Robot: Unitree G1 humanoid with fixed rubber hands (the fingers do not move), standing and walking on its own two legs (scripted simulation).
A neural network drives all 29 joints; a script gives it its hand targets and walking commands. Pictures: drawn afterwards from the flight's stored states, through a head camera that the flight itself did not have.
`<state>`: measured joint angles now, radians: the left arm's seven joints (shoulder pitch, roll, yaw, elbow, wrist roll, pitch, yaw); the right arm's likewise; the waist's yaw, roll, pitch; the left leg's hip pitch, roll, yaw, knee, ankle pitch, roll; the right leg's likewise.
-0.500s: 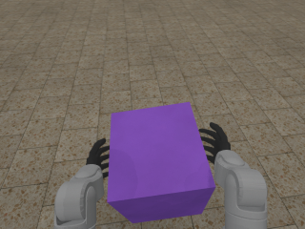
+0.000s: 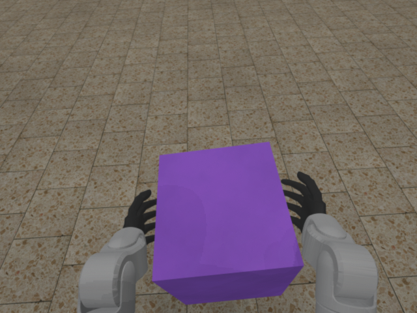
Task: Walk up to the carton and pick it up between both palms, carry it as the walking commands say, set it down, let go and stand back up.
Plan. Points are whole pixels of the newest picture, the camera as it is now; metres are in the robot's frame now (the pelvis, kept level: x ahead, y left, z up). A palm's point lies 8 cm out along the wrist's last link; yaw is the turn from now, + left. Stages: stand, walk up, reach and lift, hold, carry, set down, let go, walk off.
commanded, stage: carry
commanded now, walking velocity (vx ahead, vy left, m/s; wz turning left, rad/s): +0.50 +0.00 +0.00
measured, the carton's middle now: (224, 229) +0.27 -0.01 +0.00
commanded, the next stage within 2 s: none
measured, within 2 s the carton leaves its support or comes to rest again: neither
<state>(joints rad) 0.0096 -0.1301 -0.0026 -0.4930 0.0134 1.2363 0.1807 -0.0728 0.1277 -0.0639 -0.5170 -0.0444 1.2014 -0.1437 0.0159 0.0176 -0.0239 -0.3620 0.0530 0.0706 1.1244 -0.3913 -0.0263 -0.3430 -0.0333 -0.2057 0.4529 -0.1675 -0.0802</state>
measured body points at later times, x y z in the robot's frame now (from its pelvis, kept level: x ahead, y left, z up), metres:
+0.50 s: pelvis +0.31 +0.02 -0.01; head +0.32 +0.01 +0.44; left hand +0.56 +0.15 +0.06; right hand +0.58 -0.14 +0.08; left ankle +0.38 +0.11 -0.74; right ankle +0.15 -0.06 -0.64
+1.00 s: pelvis +0.60 -0.06 +0.01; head +0.62 -0.08 +0.46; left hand +0.84 +0.08 +0.08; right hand +0.88 -0.21 +0.09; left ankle +0.59 +0.08 -0.67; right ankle +0.61 -0.13 -0.74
